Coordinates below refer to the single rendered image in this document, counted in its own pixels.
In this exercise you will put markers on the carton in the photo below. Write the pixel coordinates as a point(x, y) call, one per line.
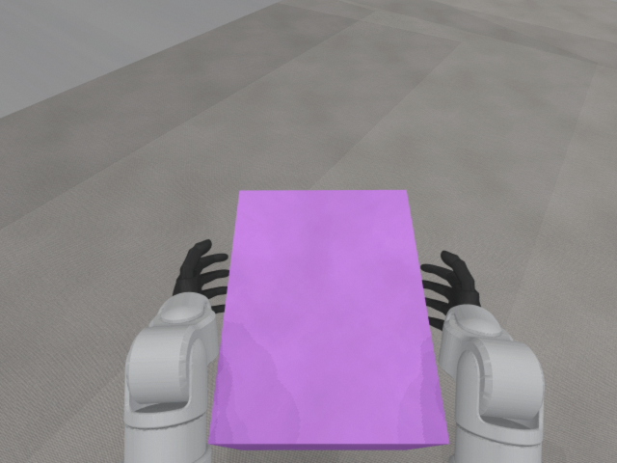
point(326, 342)

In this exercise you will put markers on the robot left forearm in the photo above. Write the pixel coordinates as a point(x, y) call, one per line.
point(165, 384)

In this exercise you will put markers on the robot left hand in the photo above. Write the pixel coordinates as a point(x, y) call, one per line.
point(191, 279)

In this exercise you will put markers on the robot right forearm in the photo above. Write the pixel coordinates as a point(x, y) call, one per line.
point(500, 389)

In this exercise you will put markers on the robot right hand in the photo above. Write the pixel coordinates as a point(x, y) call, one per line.
point(462, 291)

